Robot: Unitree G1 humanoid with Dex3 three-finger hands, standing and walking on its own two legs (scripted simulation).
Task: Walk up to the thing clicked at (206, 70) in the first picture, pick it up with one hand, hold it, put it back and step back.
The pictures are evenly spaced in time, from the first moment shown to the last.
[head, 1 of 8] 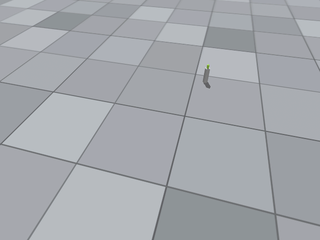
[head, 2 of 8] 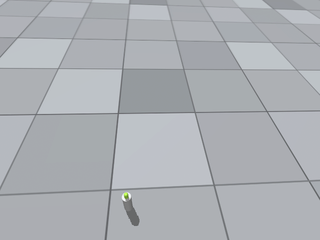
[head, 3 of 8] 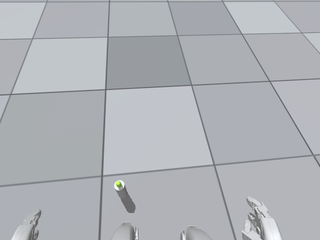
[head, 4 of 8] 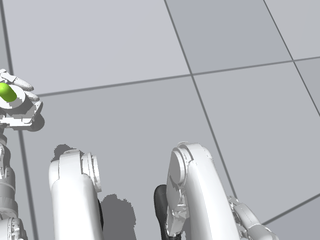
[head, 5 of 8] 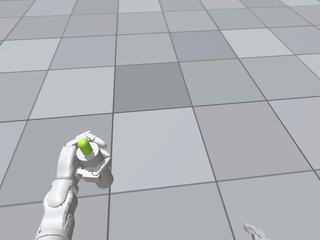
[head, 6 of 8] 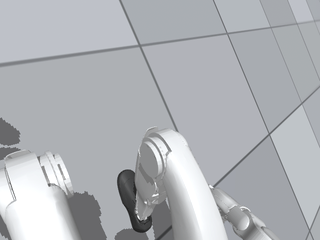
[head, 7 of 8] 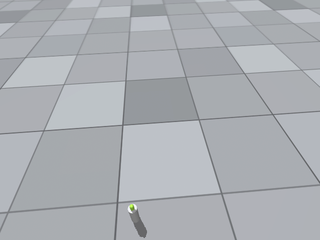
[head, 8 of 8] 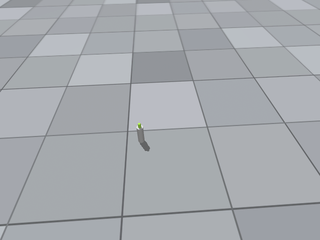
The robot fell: no
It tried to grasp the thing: yes
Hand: left
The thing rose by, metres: 0.66
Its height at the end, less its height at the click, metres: +0.00
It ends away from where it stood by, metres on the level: 0.01
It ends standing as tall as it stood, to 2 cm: yes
